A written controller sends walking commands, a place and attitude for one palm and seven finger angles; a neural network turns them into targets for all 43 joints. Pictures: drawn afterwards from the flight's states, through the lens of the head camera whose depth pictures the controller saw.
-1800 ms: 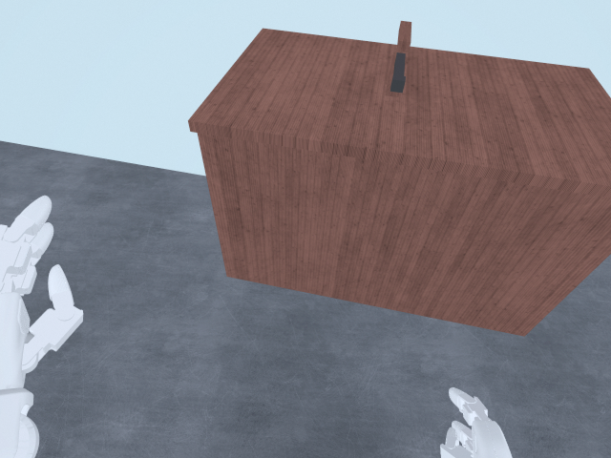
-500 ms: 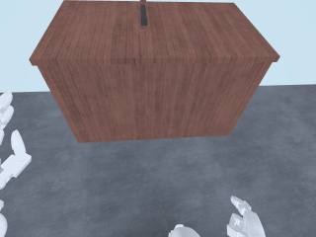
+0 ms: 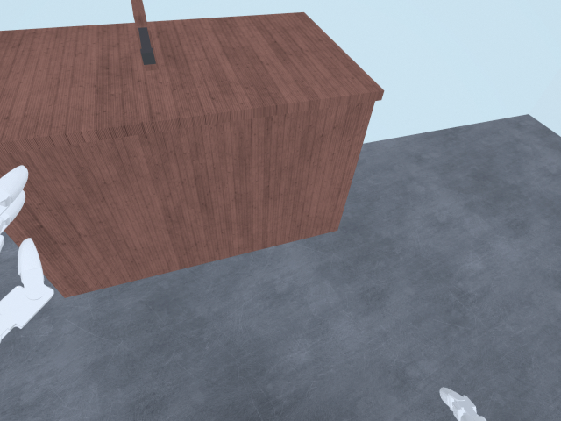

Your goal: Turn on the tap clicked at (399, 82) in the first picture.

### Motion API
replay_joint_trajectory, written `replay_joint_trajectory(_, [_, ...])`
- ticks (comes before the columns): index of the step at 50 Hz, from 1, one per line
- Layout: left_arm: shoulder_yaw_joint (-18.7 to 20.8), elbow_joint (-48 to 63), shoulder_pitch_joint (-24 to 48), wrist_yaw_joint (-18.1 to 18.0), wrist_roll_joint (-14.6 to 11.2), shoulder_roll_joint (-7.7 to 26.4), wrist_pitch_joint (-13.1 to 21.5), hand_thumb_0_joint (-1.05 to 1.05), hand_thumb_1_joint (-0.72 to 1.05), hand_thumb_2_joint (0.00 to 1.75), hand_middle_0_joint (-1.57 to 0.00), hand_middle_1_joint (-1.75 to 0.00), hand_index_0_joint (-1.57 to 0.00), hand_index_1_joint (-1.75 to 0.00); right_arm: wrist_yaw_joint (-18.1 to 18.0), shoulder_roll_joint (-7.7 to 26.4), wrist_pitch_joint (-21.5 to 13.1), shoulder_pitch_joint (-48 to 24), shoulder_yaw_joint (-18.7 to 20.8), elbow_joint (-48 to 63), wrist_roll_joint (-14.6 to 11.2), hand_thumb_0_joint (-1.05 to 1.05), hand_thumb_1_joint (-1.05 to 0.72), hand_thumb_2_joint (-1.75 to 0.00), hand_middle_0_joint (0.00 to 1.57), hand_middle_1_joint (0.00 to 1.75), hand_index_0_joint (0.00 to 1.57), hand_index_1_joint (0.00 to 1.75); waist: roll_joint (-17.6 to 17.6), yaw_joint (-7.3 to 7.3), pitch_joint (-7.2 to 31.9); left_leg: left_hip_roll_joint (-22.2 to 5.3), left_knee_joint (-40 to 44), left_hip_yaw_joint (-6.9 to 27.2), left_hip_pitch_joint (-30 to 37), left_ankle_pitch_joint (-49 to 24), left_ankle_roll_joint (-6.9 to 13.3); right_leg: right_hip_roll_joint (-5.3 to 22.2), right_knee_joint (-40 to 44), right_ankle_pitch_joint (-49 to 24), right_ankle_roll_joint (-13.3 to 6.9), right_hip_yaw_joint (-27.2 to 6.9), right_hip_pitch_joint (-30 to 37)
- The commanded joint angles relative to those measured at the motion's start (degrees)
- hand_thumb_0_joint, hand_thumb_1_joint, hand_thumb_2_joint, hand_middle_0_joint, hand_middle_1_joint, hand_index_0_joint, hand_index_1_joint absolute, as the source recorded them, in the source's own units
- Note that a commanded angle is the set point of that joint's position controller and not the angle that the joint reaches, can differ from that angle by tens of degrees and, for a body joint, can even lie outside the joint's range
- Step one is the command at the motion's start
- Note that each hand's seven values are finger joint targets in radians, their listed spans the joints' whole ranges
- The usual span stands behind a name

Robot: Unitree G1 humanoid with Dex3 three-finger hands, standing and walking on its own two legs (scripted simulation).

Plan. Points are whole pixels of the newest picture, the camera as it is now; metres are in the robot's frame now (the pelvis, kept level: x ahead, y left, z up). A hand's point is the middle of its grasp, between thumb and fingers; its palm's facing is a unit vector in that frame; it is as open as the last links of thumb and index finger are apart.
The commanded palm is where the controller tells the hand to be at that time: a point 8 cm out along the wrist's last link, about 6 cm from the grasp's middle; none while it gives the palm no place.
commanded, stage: take the last steps up to it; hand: left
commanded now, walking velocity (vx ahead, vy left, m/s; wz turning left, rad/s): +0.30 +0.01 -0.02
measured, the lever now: (148, 56) +0.87 +0.34 +0.09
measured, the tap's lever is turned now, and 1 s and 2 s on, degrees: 0 0 0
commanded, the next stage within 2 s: come to a stop and stand still in 1.70 s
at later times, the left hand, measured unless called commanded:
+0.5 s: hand (141, 224) +0.30 +0.18 +0.17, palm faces +0.37 -0.82 -0.44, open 7.4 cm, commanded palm +0.23 +0.22 +0.18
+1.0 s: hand (162, 130) +0.45 +0.19 +0.19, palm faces +0.36 -0.85 -0.39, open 7.4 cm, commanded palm +0.39 +0.23 +0.18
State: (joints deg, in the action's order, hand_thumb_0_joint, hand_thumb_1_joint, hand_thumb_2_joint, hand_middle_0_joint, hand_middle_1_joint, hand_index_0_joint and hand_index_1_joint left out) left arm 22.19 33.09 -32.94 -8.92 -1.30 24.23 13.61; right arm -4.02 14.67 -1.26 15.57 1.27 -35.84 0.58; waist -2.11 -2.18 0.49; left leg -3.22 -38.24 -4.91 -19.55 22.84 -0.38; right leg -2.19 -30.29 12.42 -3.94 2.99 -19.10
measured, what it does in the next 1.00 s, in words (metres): walks ahead: left foot, then right foot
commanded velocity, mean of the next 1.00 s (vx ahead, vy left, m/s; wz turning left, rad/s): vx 0.30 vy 0.04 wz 0.00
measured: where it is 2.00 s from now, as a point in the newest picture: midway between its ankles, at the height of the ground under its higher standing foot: (287, 363)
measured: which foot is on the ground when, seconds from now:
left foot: up 0.00-0.00, down 0.02-0.36, up 0.38-0.78, down 0.80-1.00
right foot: down 0.00-0.04, up 0.06-0.32, down 0.34-0.82, up 0.84-1.00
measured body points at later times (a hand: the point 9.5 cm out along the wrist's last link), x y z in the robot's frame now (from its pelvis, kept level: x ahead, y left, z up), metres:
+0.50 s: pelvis +0.07 -0.05 +0.00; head +0.09 -0.07 +0.45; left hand +0.27 +0.22 +0.19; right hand +0.22 -0.28 -0.11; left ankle +0.04 +0.08 -0.65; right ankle +0.09 -0.13 -0.73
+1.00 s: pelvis +0.21 -0.04 +0.00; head +0.23 -0.03 +0.45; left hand +0.42 +0.23 +0.21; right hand +0.38 -0.25 -0.08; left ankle +0.22 +0.07 -0.73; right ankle +0.19 -0.15 -0.67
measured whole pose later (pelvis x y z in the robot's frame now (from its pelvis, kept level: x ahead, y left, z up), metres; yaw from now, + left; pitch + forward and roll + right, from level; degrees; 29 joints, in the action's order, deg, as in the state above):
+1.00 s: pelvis +0.21 -0.04 +0.00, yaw -3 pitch +0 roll +0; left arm 21.3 29.3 -24.2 -8.9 -1.6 21.8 12.2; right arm -2.5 6.8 -4.4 10.5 -1.8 -34.0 0.3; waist -1.0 -0.9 -1.6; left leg -3.5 -30.2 -9.8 -14.8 15.5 1.4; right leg 3.6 -60.5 25.0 0.8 4.2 -27.4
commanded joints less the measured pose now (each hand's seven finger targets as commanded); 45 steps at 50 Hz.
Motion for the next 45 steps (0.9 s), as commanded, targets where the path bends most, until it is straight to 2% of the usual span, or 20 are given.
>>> replay_joint_trajectory(1, [4.6,6.3,8.1,-2.0,-0.2,5.2,2.6,0.0,0.9,0.9,-0.2,-0.3,-0.2,-0.3,-2.0,5.1,-4.5,-6.4,1.2,9.9,0.1,0.0,-0.9,-0.9,0.2,0.3,0.2,0.3,13.3,0.69,3.9,-7.4,23.0,12.2,14.3,8.1,5.1,4.5,-3.1,20.6,0.4,-9.0,-7.4])
replay_joint_trajectory(2, [3.3,6.4,10.1,-2.1,0.6,4.1,3.2,0.0,0.9,0.9,-0.2,-0.3,-0.2,-0.3,-1.6,5.4,-4.5,-6.6,1.1,9.8,-0.2,0.0,-0.9,-0.9,0.2,0.3,0.2,0.3,22.4,1.06,1.4,-17.2,27.3,26.3,15.5,14.4,9.4,0.0,-15.6,19.8,2.6,-1.0,-15.0])
replay_joint_trajectory(3, [3.6,3.3,11.3,-1.9,1.2,5.1,3.1,0.0,0.9,0.9,-0.2,-0.3,-0.2,-0.3,-1.6,4.1,-5.0,-7.0,0.7,9.0,-0.3,0.0,-0.9,-0.9,0.2,0.3,0.2,0.3,19.0,0.35,-2.0,-20.4,30.5,30.5,10.1,16.8,12.1,0.7,-26.3,17.1,3.0,-0.9,-16.7])
replay_joint_trajectory(8, [-1.5,1.1,14.8,-0.2,2.3,2.1,1.6,0.0,0.9,0.9,-0.2,-0.3,-0.2,-0.3,-0.6,4.2,-6.3,-6.8,1.2,7.2,-0.5,0.0,-0.9,-0.9,0.2,0.3,0.2,0.3,12.7,1.46,-6.2,-14.3,26.9,13.8,2.8,9.5,9.9,4.4,-25.9,9.2,4.5,1.4,-12.7])
replay_joint_trajectory(15, [2.8,5.0,16.0,-1.0,1.8,6.6,0.6,0.0,0.9,0.9,-0.2,-0.3,-0.2,-0.3,-0.6,3.7,-6.6,-7.9,0.5,7.5,0.2,0.0,-0.9,-0.9,0.2,0.3,0.2,0.3,13.7,1.86,0.8,-12.0,16.1,4.5,3.3,-1.9,6.2,1.8,0.3,6.7,5.1,8.2,6.7])
replay_joint_trajectory(16, [2.9,4.9,16.2,-1.1,1.6,6.4,0.7,0.0,0.9,0.9,-0.2,-0.3,-0.2,-0.3,-0.4,3.0,-6.3,-8.2,0.4,7.5,0.1,0.0,-0.9,-0.9,0.2,0.3,0.2,0.3,10.2,2.09,2.6,-10.5,9.7,2.9,0.5,-2.2,5.2,2.7,3.7,5.8,4.3,6.4,12.9])
replay_joint_trajectory(17, [4.2,3.7,15.2,-1.3,1.7,7.7,0.5,0.0,0.9,0.9,-0.2,-0.3,-0.2,-0.3,-0.3,2.3,-5.9,-8.2,0.5,7.3,0.0,0.0,-0.9,-0.9,0.2,0.3,0.2,0.3,2.5,2.53,4.8,-7.3,-2.9,-0.7,-5.1,-1.3,4.0,8.2,6.7,7.3,1.4,-2.0,18.5])
replay_joint_trajectory(18, [5.1,3.8,15.2,-1.4,1.7,9.2,0.3,0.0,0.9,0.9,-0.2,-0.3,-0.2,-0.3,-0.1,0.8,-5.5,-8.7,0.5,8.0,-0.4,0.0,-0.9,-0.9,0.2,0.3,0.2,0.3,-13.5,2.54,6.2,0.3,-19.9,-3.9,-16.8,6.4,1.3,20.7,13.2,8.9,-4.8,-25.1,23.4])
replay_joint_trajectory(19, [6.3,5.0,16.1,-1.6,0.9,10.2,0.5,0.0,0.9,0.9,-0.2,-0.3,-0.2,-0.3,-0.1,2.0,-5.6,-10.7,0.5,8.7,-0.3,0.0,-0.9,-0.9,0.2,0.3,0.2,0.3,-13.1,3.22,5.4,1.0,-29.6,1.9,-21.3,8.9,0.4,26.9,17.0,7.5,-8.0,-33.3,22.4])
replay_joint_trajectory(21, [6.6,1.6,11.0,-0.6,0.3,8.6,0.9,0.0,0.9,0.9,-0.2,-0.3,-0.2,-0.3,0.5,2.5,-5.2,-10.0,1.3,7.8,-0.6,0.0,-0.9,-0.9,0.2,0.3,0.2,0.3,-6.3,2.67,3.1,-2.3,-33.2,6.7,-20.6,2.9,-0.1,25.6,17.9,16.8,-8.4,-31.9,15.8])
replay_joint_trajectory(24, [7.1,2.7,4.7,-0.3,0.2,7.1,2.4,0.0,0.9,0.9,-0.2,-0.3,-0.2,-0.3,0.8,1.3,-2.8,-10.4,-0.1,6.9,-0.3,0.0,-0.9,-0.9,0.2,0.3,0.2,0.3,-1.5,1.97,3.6,-3.1,-30.7,4.8,-20.6,-3.9,-1.5,20.7,14.9,-2.8,-6.6,-15.7,15.8])
replay_joint_trajectory(27, [6.6,5.9,7.1,-0.7,0.2,7.1,3.5,0.0,0.9,0.9,-0.2,-0.3,-0.2,-0.3,0.5,1.9,-2.7,-10.3,0.4,7.7,-0.2,0.0,-0.9,-0.9,0.2,0.3,0.2,0.3,-1.9,1.49,4.9,-3.5,-19.8,2.4,-16.9,-6.0,-1.4,19.2,14.0,-11.9,-5.6,-8.5,15.5])
replay_joint_trajectory(34, [5.6,8.3,7.4,-2.2,0.0,6.5,2.6,0.0,0.9,0.9,-0.2,-0.3,-0.2,-0.3,0.0,2.0,-4.4,-8.3,1.5,10.3,-0.3,0.0,-0.9,-0.9,0.2,0.3,0.2,0.3,-4.7,3.68,5.9,-0.3,-0.2,-4.1,-8.9,-7.2,0.4,18.7,10.1,-19.0,-5.3,-7.8,19.7])
replay_joint_trajectory(38, [4.7,8.0,10.2,-2.6,0.0,6.4,2.4,0.0,0.9,0.9,-0.2,-0.3,-0.2,-0.3,-0.6,2.6,-4.4,-6.3,2.0,10.2,-0.4,0.0,-0.9,-0.9,0.2,0.3,0.2,0.3,-2.0,1.84,6.3,1.6,10.6,-6.5,6.0,-13.7,1.2,15.5,0.4,-19.4,-2.3,-3.7,13.7])
replay_joint_trajectory(39, [4.4,8.0,11.4,-2.5,-0.1,6.3,2.6,0.0,0.9,0.9,-0.2,-0.3,-0.2,-0.3,-0.9,3.3,-4.3,-5.7,2.4,10.2,-0.5,0.0,-0.9,-0.9,0.2,0.3,0.2,0.3,1.4,0.85,7.5,0.6,12.7,-4.4,13.7,-15.8,2.6,13.6,-7.2,-19.9,-0.4,-1.9,8.9])
replay_joint_trajectory(40, [3.9,7.8,11.1,-2.3,-0.3,5.4,2.8,0.0,0.9,0.9,-0.2,-0.3,-0.2,-0.3,-1.1,4.7,-4.3,-5.8,2.9,10.4,-0.6,0.0,-0.9,-0.9,0.2,0.3,0.2,0.3,11.4,0.24,9.2,-7.7,15.1,8.2,21.3,-20.7,6.8,8.8,-18.3,-10.2,2.8,2.0,0.5])
replay_joint_trajectory(41, [4.0,9.4,12.2,-2.2,-0.4,5.9,3.4,0.0,0.9,0.9,-0.2,-0.3,-0.2,-0.3,-0.6,4.1,-4.3,-6.5,2.5,10.9,-0.8,0.0,-0.9,-0.9,0.2,0.3,0.2,0.3,18.6,1.3,9.5,-18.7,16.8,23.9,27.9,-31.4,12.9,3.9,-29.3,17.7,4.3,2.2,-11.5])
replay_joint_trajectory(42, [4.4,6.2,13.2,-1.9,0.2,7.8,3.4,0.0,0.9,0.9,-0.2,-0.3,-0.2,-0.3,-0.1,3.5,-4.6,-7.0,1.5,10.6,-0.6,0.0,-0.9,-0.9,0.2,0.3,0.2,0.3,16.0,1.21,6.9,-21.2,20.3,28.6,22.4,-23.9,15.0,3.3,-37.1,23.3,3.7,-1.4,-14.6])
replay_joint_trajectory(43, [4.7,7.4,14.4,-1.5,0.1,8.6,3.3,0.0,0.9,0.9,-0.2,-0.3,-0.2,-0.3,-0.2,3.0,-4.8,-8.3,0.9,10.1,0.1,0.0,-0.9,-0.9,0.2,0.3,0.2,0.3,15.9,1.05,4.3,-21.7,21.8,29.0,18.3,-18.8,15.5,5.8,-39.7,21.3,3.8,-3.3,-16.7])
replay_joint_trajectory(45, [5.3,10.9,14.6,-1.1,0.3,8.8,3.1,0.0,0.9,0.9,-0.2,-0.3,-0.2,-0.3,0.2,3.1,-5.3,-7.9,1.6,9.0,-0.6,0.0,-0.9,-0.9,0.2,0.3,0.2,0.3,12.2,1.8,2.3,-18.8,20.9,21.0,16.6,-20.3,14.1,7.8,-37.5,16.4,4.4,-3.0,-18.9])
